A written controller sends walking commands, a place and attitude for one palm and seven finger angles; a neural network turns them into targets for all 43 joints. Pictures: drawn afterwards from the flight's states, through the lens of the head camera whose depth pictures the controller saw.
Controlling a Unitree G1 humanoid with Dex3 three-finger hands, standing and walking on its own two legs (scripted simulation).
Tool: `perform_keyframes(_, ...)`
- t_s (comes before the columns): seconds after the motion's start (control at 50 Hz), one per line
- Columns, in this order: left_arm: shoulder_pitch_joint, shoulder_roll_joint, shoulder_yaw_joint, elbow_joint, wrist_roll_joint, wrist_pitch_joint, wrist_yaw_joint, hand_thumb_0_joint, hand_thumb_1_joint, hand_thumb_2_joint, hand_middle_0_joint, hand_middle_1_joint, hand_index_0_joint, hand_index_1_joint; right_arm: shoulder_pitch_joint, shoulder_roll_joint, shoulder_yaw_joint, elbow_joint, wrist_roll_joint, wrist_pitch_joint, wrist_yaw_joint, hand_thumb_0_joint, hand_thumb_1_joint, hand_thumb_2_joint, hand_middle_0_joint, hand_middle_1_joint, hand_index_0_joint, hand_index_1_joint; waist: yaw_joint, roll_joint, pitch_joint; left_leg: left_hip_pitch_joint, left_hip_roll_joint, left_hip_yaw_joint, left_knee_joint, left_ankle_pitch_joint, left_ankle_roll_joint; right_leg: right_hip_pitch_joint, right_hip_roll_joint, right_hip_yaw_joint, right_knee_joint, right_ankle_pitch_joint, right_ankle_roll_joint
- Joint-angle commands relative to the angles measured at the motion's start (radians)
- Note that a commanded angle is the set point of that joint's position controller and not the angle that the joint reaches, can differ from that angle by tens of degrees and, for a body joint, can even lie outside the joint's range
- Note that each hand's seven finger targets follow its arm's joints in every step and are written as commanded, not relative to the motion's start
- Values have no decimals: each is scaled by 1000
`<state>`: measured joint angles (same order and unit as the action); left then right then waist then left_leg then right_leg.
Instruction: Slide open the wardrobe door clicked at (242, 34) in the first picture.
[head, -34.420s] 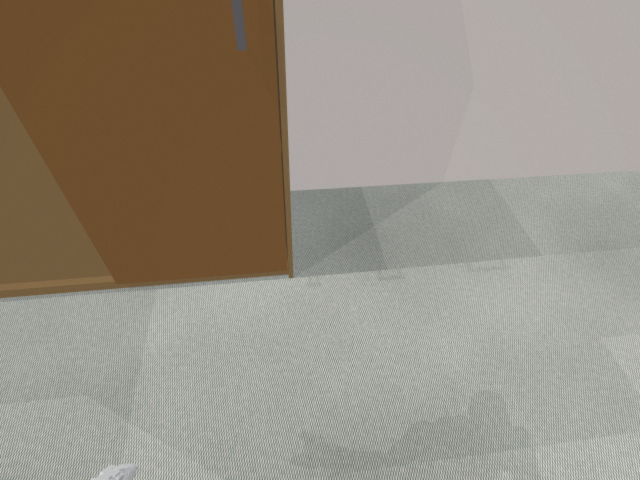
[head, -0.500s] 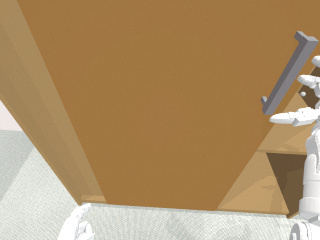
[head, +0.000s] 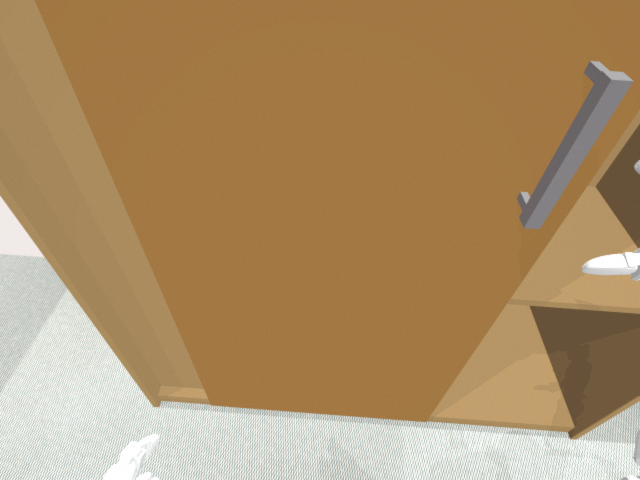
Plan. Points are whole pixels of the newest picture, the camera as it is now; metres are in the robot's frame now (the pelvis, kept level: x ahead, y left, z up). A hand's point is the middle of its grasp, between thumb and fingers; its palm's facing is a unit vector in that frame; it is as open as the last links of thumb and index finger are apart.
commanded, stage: slip the hand off the handle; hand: right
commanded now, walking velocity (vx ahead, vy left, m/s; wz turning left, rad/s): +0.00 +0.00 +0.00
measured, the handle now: (560, 152) +0.43 -0.24 +0.24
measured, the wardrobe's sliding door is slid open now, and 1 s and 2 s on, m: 0.45 0.45 0.45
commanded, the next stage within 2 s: draw the hand back to the body in 0.48 s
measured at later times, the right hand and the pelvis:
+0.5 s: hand out of the picture +0.25 -0.29 +0.23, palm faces +0.38 +0.92 -0.07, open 14.7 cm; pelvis -0.01 +0.00 +0.00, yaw -2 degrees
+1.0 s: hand out of the picture +0.20 -0.28 +0.22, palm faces +0.15 +0.98 -0.08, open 14.7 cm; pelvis -0.01 +0.01 +0.00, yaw -2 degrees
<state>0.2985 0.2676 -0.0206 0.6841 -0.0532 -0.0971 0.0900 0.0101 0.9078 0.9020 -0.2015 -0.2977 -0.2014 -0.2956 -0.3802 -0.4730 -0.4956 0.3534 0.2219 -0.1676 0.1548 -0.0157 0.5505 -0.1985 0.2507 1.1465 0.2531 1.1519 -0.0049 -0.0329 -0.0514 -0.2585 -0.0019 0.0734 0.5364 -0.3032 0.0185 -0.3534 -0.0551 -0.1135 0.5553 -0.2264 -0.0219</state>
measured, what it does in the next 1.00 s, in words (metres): stands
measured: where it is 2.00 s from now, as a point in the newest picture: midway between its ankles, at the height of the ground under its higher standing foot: outside the picture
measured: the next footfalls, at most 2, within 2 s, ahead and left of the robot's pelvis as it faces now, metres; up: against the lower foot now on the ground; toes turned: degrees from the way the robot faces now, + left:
none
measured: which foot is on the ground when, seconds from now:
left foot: down 0.00-1.00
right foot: down 0.00-1.00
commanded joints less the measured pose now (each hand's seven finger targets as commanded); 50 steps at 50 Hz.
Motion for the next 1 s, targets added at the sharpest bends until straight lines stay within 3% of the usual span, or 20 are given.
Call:
perform_keyframes(0.0, -145, 129, 44, -174, -6, -62, 15, 0, 900, 900, -200, -300, -200, -300, -218, -304, -117, -309, 49, -7, -10, 0, 550, -200, 250, 1150, 250, 1150, -56, 3, -215, -4, -10, -43, -89, 219, -3, 198, 29, 90, -75, 154, -19)
perform_keyframes(0.1, -189, 107, 29, -179, 0, -86, 17, 0, 900, 900, -200, -300, -200, -300, -221, -218, -37, -481, 28, 4, -47, 0, 550, -200, 250, 1150, 250, 1150, -43, -103, -172, -59, -16, -34, -96, 157, 6, 256, 24, 107, -91, 132, -11)
perform_keyframes(0.18, -195, 109, 26, -161, 2, -99, 25, 0, 900, 900, -200, -300, -200, -300, -170, -201, -27, -480, 22, 13, -54, 0, 550, -200, 250, 1150, 250, 1150, -30, -52, -133, -71, -16, -31, -114, 107, 4, 248, 22, 119, -106, 66, -11)
perform_keyframes(0.2, -202, 105, 22, -164, 2, -103, 27, 0, 900, 900, -200, -300, -200, -300, -172, -171, 1, -493, 28, 17, -46, 0, 550, -200, 250, 1150, 250, 1150, -28, -42, -136, -71, -16, -30, -115, 95, 3, 250, 24, 123, -112, 47, -10)
perform_keyframes(0.24, -214, 101, 17, -162, 0, -108, 33, 0, 900, 900, -200, -300, -200, -300, -175, -154, 19, -511, 34, 30, -36, 0, 550, -200, 250, 1150, 250, 1150, -25, -55, -138, -73, -17, -27, -116, 82, 4, 262, 26, 137, -124, 16, -6)
perform_keyframes(0.32, -231, 92, 9, -161, 0, -118, 37, 0, 900, 900, -200, -300, -200, -300, -131, -136, 25, -543, 44, 57, -38, 0, 550, -200, 250, 1150, 250, 1150, -35, -50, -129, -58, -14, -22, -127, 90, 5, 270, 29, 140, -129, 15, -4)
perform_keyframes(0.4, -247, 87, 3, -173, 5, -121, 29, 0, 900, 900, -200, -300, -200, -300, -32, -148, -11, -603, 43, 67, -54, 0, 550, -200, 250, 1150, 250, 1150, -64, -56, -153, -15, -13, -19, -125, 119, 8, 272, 31, 133, -129, 64, -2)
perform_keyframes(0.42, -249, 84, 1, -173, 5, -121, 28, 0, 900, 900, -200, -300, -200, -300, -18, -145, -17, -609, 48, 71, -56, 0, 550, -200, 250, 1150, 250, 1150, -61, -29, -145, -13, -13, -17, -129, 126, 7, 270, 32, 132, -129, 71, -2)
perform_keyframes(0.46, -261, 83, -3, -172, 5, -118, 26, 0, 900, 900, -200, -300, -200, -300, 0, -154, -27, -636, 47, 74, -59, 0, 550, -200, 250, 1150, 250, 1150, -68, -52, -127, -3, -13, -20, -136, 123, 9, 267, 31, 124, -129, 73, -1)
perform_keyframes(0.56, -269, 80, -6, -162, 5, -125, 33, 0, 900, 900, -200, -300, -200, -300, -29, -155, -27, -647, 53, 75, -60, 0, 550, -200, 250, 1150, 250, 1150, -52, -46, -92, -22, -12, -27, -153, 95, 5, 262, 33, 119, -129, 45, -3)
perform_keyframes(0.58, -270, 79, -6, -163, 4, -129, 32, 0, 900, 900, -200, -300, -200, -300, -34, -128, 1, -641, 52, 74, -56, 0, 550, -200, 250, 1150, 250, 1150, -45, -60, -81, -31, -10, -25, -151, 94, 5, 262, 36, 120, -130, 42, -2)
perform_keyframes(0.6, -259, 101, -9, -166, -15, -126, 38, 0, 900, 900, -200, -300, -200, -300, 76, -149, 47, -521, 67, 175, 25, 0, 550, -200, 250, 1150, 250, 1150, -48, -72, -89, 10, -4, -29, -159, 93, 6, 262, 28, 130, -157, 12, -3)
perform_keyframes(0.62, -277, 95, -13, -189, -29, -127, 46, 0, 900, 900, -200, -300, -200, -300, -2, -156, 52, -613, 87, 216, 66, 0, 550, -200, 250, 1150, 250, 1150, -47, -87, -100, 25, 0, -33, -176, 100, 3, 268, 36, 128, -160, 12, -8)
perform_keyframes(0.64, -284, 94, -10, -192, -28, -127, 56, 0, 900, 900, -200, -300, -200, -300, -6, -203, 11, -623, 95, 246, 83, 0, 550, -200, 250, 1150, 250, 1150, -53, -87, -113, 35, 1, -39, -182, 99, 1, 272, 40, 123, -153, 20, -11)
perform_keyframes(0.74, -310, 109, -20, -218, -41, -134, 59, 0, 900, 900, -200, -300, -200, -300, 89, -312, -82, -636, 143, 376, 203, 0, 550, -200, 250, 1150, 250, 1150, -68, -30, -130, 82, 12, -51, -188, 183, -8, 278, 38, 122, -133, 106, -16)
perform_keyframes(0.8, -310, 114, -24, -229, -44, -141, 43, 0, 900, 900, -200, -300, -200, -300, 142, -358, -167, -628, 209, 392, 273, 0, 550, -200, 250, 1150, 250, 1150, -75, 9, -135, 93, 18, -70, -186, 230, -24, 275, 41, 130, -109, 130, -15)
perform_keyframes(0.86, -310, 105, -21, -236, -43, -153, 25, 0, 900, 900, -200, -300, -200, -300, 200, -323, -181, -635, 234, 362, 274, 0, 550, -200, 250, 1150, 250, 1150, -80, -18, -99, 66, 25, -96, -191, 217, -30, 261, 37, 128, -87, 122, -5)
perform_keyframes(0.92, -291, 111, -14, -233, -47, -166, 14, 0, 900, 900, -200, -300, -200, -300, 221, -220, -89, -617, 230, 359, 262, 0, 550, -200, 250, 1150, 250, 1150, -53, -43, -19, -12, 15, -78, -203, 102, -21, 255, 34, 126, -97, 53, 0)
perform_keyframes(0.98, -279, 125, -5, -232, -50, -176, 15, 0, 900, 900, -200, -300, -200, -300, 241, -196, -48, -614, 213, 376, 252, 0, 550, -200, 250, 1150, 250, 1150, -47, -38, 28, -47, 20, -92, -220, 14, -27, 234, 30, 132, -101, -7, -3)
